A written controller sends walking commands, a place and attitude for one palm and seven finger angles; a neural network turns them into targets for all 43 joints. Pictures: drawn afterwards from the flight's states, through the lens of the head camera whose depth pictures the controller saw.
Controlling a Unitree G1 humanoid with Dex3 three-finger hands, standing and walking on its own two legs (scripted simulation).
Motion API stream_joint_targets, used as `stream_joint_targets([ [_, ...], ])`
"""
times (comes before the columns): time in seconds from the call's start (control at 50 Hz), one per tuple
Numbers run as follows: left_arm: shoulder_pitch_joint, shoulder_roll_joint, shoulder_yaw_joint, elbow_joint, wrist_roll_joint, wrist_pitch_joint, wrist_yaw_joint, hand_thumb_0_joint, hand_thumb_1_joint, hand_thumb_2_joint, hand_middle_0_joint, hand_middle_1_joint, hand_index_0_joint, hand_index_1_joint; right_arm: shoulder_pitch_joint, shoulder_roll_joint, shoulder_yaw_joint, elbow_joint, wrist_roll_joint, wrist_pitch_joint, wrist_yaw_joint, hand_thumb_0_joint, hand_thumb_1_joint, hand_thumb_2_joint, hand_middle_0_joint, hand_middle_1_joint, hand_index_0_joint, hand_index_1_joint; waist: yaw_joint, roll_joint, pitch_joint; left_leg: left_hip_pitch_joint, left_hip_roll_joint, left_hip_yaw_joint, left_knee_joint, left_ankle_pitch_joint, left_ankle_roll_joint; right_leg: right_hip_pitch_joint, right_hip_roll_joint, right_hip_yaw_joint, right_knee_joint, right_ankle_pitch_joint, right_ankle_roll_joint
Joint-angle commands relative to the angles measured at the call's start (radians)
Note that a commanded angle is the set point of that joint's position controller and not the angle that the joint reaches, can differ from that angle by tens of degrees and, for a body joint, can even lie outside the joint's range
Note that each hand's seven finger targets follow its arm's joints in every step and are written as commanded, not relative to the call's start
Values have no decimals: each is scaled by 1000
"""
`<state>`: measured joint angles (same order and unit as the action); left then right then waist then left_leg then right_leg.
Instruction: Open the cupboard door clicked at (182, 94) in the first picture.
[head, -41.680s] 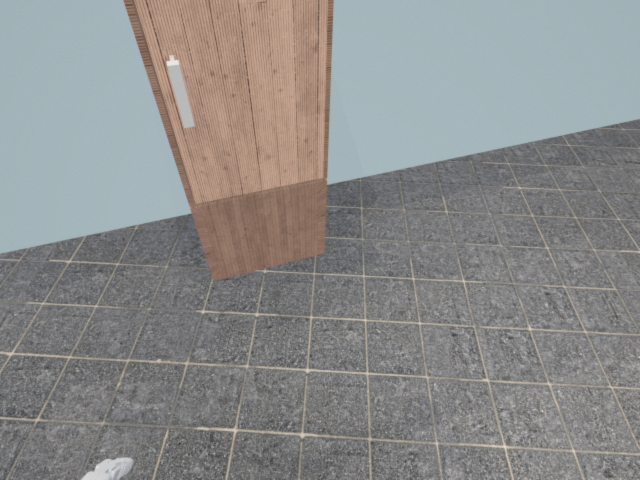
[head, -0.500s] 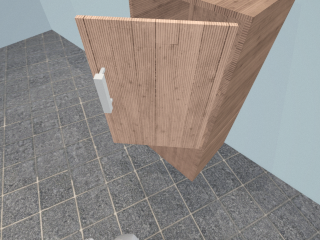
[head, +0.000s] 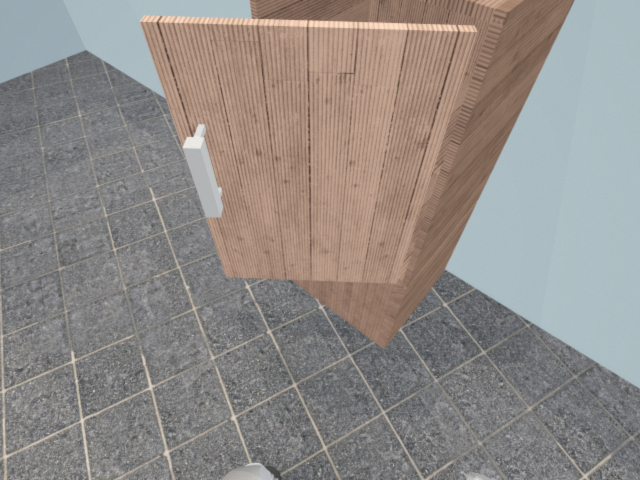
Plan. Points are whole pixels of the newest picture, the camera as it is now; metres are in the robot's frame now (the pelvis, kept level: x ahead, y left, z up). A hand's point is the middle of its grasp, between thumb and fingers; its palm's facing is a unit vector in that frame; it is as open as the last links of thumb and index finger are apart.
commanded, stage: come to a stop and stand still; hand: left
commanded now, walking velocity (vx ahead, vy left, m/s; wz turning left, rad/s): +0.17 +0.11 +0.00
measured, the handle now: (207, 171) +0.55 +0.23 +0.03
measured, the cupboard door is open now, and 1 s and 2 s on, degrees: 38 38 38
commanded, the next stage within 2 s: look again from close up in 0.34 s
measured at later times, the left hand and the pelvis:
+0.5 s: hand out of the picture -0.02 +0.17 -0.17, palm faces +0.06 -0.99 -0.16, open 7.3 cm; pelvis +0.00 +0.01 +0.01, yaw +2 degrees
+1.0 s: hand out of the picture +0.03 +0.18 -0.16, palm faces +0.01 -0.97 -0.23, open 7.3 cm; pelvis +0.02 +0.00 +0.01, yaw +0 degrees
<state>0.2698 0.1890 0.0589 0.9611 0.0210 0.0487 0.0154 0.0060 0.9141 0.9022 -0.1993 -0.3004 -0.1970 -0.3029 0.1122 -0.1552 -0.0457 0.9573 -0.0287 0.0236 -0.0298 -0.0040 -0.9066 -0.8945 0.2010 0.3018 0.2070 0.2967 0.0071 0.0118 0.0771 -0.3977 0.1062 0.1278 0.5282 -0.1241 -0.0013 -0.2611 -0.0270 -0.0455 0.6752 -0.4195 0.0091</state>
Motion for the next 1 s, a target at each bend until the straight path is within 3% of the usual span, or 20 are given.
stream_joint_targets([
  [0.0, 155, 154, 17, -13, 20, -32, 19, 0, 900, 900, -200, -300, -200, -300, 33, -35, -23, -56, 15, 22, 16, 0, -900, -900, 200, 300, 200, 300, 26, -312, -9, -143, -69, -50, 190, -384, -36, -1, -308, 390, -565, -226, -126],
  [0.02, 66, 160, 12, -40, 13, -37, 23, 0, 900, 900, -200, -300, -200, -300, 1, -84, -28, -62, 11, 25, 23, 0, -900, -900, 200, 300, 200, 300, 21, -226, 32, -61, -33, -124, 281, -354, -21, -167, -347, 391, -612, -331, -166],
  [0.04, -5, 161, 16, -53, 14, -47, 23, 0, 900, 900, -200, -300, -200, -300, 28, -89, -34, -42, 7, 24, 31, 0, -900, -900, 200, 300, 200, 300, -13, -191, 37, -39, -40, -132, 341, -291, -15, -205, -304, 351, -607, -312, -153],
  [0.1, -19, 114, 9, -30, 4, -66, 19, 0, 900, 900, -200, -300, -200, -300, 122, -93, -30, 25, 3, 10, 35, 0, -900, -900, 200, 300, 200, 300, -33, -167, 60, -70, -40, -109, 380, -192, -15, -74, -229, 220, -530, -52, -128],
  [0.14, 43, 110, 8, -8, 8, -74, 13, 0, 900, 900, -200, -300, -200, -300, 139, -72, -21, 38, 4, -9, 37, 0, -900, -900, 200, 300, 200, 300, -4, -132, 37, -69, -53, -77, 286, -212, -23, 42, -221, 180, -475, 82, -133],
  [0.18, 108, 122, 13, 20, 11, -76, 12, 0, 900, 900, -200, -300, -200, -300, 119, -67, -16, 32, 7, -20, 32, 0, -900, -900, 200, 300, 200, 300, 34, -129, 2, -58, -59, -66, 175, -255, -24, 141, -249, 207, -433, 180, -159],
  [0.22, 125, 124, 15, 38, 10, -72, 14, 0, 900, 900, -200, -300, -200, -300, 137, -56, -9, 37, 8, -26, 25, 0, -900, -900, 200, 300, 200, 300, 37, -135, -8, 15, -64, -62, 44, -259, -20, 154, -257, 204, -385, 269, -166],
  [0.26, 91, 108, 10, 50, -1, -67, 15, 0, 900, 900, -200, -300, -200, -300, 217, -47, 0, 74, 11, -38, 15, 0, -900, -900, 200, 300, 200, 300, 5, -99, -44, 195, -73, -66, -141, -92, -15, 90, -204, 145, -304, 307, -120],
  [0.3, 111, 41, -5, 58, -5, -64, 11, 0, 900, 900, -200, -300, -200, -300, 269, -101, -2, 101, 10, -53, 2, 0, -900, -900, 200, 300, 200, 300, 9, 62, -104, 339, 51, -190, -141, 193, 40, 12, -89, 43, -200, 270, -49],
  [0.32, 110, 17, -14, 67, -6, -59, 15, 0, 900, 900, -200, -300, -200, -300, 259, -128, -1, 106, 7, -47, -1, 0, -900, -900, 200, 300, 200, 300, 17, 91, -103, 294, 105, -221, -153, 211, 72, 30, -68, 7, -210, 164, -28],
  [0.36, 77, 7, -22, 94, -2, -50, 19, 0, 900, 900, -200, -300, -200, -300, 222, -106, 11, 124, 10, -44, -5, 0, -900, -900, 200, 300, 200, 300, 18, 143, -39, 200, 77, -212, -218, 139, 72, 81, -59, -13, -217, 174, -11],
  [0.4, 92, 20, -26, 116, -4, -53, 18, 0, 900, 900, -200, -300, -200, -300, 222, -90, 18, 132, 15, -46, -10, 0, -900, -900, 200, 300, 200, 300, 22, 115, -20, 196, 48, -179, -194, 219, 56, 111, -71, 7, -247, 265, -15],
  [0.42, 175, 61, -47, 168, -1, -82, 62, 0, 900, 900, -200, -300, -200, -300, 131, -119, 34, 58, 30, -60, 4, 0, -900, -900, 200, 300, 200, 300, 44, 114, 38, 142, 20, -138, 20, 259, 20, 40, -112, 88, -319, 406, -39],
  [0.44, 118, 106, -39, 114, -3, -88, 48, 0, 900, 900, -200, -300, -200, -300, 192, -75, 33, 41, 16, -47, 12, 0, -900, -900, 200, 300, 200, 300, -12, 77, 24, 137, -22, -131, -18, -97, 14, -3, -141, 111, -315, 153, -70],
  [0.48, 69, 82, -44, 101, 2, -80, 32, 0, 900, 900, -200, -300, -200, -300, 264, -87, 34, 55, 8, -46, 16, 0, -900, -900, 200, 300, 200, 300, -31, 118, 18, 96, -8, -166, -90, -177, 36, -12, -73, 48, -234, 31, -72],
  [0.5, 73, 63, -43, 96, 6, -80, 31, 0, 900, 900, -200, -300, -200, -300, 283, -90, 35, 53, 5, -54, 17, 0, -900, -900, 200, 300, 200, 300, -22, 163, -17, 88, 19, -205, -124, -92, 50, 27, -48, 8, -176, 83, -60],
  [0.6, 85, 29, -55, 111, -3, -82, 29, 0, 900, 900, -200, -300, -200, -300, 257, -98, 40, 49, 12, -69, 0, 0, -900, -900, 200, 300, 200, 300, -5, 11, -74, 191, 22, -184, -87, 240, 69, 69, -56, 9, -151, 257, -48],
  [0.7, 69, 49, -50, 108, -6, -69, 31, 0, 900, 900, -200, -300, -200, -300, 249, -105, 44, 68, 12, -64, -2, 0, -900, -900, 200, 300, 200, 300, -5, -17, -2, 183, 6, -165, -114, 199, 58, 52, -69, 21, -163, 274, -37],
  [0.78, 62, 66, -47, 104, -7, -63, 30, 0, 900, 900, -200, -300, -200, -300, 232, -113, 44, 77, 13, -60, -1, 0, -900, -900, 200, 300, 200, 300, -2, -17, -6, 196, 2, -154, -135, 122, 54, 49, -74, 35, -178, 265, -32],
  [0.98, 37, 91, -41, 97, -6, -65, 29, 0, 900, 900, -200, -300, -200, -300, 208, -107, 41, 103, 13, -58, -4, 0, -900, -900, 200, 300, 200, 300, -3, -3, -52, 251, -3, -122, -122, 163, 44, 77, -88, 50, -197, 392, -39],
])
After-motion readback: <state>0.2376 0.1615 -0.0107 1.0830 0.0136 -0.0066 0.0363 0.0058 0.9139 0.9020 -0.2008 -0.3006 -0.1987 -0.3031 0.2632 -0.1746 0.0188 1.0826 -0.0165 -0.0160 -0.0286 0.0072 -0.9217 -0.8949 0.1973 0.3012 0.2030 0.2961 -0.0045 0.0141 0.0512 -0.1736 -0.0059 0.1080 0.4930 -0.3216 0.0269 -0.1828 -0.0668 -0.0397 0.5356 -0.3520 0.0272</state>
